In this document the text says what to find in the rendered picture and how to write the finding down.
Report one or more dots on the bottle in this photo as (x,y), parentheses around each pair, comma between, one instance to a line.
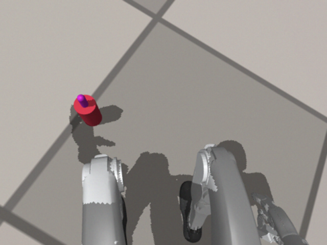
(86,107)

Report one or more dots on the right robot hand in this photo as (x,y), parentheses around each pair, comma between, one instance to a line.
(280,224)

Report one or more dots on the right robot arm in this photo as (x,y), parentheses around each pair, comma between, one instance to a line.
(293,240)

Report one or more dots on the right robot foot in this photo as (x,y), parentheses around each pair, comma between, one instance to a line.
(185,204)

